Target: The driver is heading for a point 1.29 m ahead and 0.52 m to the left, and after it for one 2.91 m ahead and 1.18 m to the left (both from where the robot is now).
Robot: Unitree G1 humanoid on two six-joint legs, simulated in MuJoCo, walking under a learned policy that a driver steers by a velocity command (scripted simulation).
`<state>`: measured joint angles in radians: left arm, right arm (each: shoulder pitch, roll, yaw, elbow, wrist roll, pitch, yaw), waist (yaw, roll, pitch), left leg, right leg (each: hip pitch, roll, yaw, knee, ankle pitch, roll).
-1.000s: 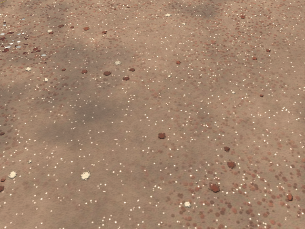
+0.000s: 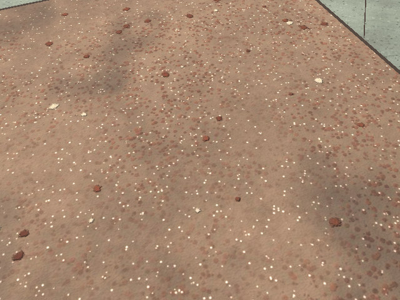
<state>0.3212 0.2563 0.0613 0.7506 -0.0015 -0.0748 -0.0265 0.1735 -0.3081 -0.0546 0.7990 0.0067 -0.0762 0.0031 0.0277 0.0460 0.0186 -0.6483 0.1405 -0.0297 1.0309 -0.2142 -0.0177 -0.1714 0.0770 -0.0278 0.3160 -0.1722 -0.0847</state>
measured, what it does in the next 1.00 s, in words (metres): walks ahead, turning left: left foot, then right foot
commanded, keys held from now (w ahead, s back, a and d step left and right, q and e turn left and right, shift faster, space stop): w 0.28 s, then w+q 0.46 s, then q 0.26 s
